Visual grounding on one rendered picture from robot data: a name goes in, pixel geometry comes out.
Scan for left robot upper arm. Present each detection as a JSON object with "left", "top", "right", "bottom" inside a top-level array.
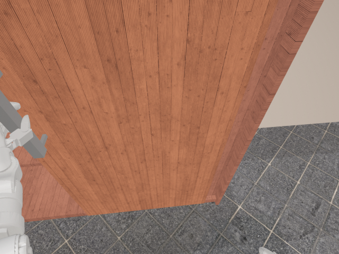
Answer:
[{"left": 0, "top": 234, "right": 33, "bottom": 254}]

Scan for handle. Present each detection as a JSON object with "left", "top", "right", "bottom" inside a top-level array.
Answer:
[{"left": 0, "top": 71, "right": 48, "bottom": 158}]

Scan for robot left forearm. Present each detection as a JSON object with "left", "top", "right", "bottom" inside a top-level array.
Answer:
[{"left": 0, "top": 148, "right": 24, "bottom": 239}]

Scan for wardrobe door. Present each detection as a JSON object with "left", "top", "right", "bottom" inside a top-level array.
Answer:
[
  {"left": 207, "top": 0, "right": 300, "bottom": 196},
  {"left": 0, "top": 0, "right": 278, "bottom": 216}
]

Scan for robot left hand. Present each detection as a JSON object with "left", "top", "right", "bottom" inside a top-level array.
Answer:
[{"left": 0, "top": 102, "right": 33, "bottom": 151}]

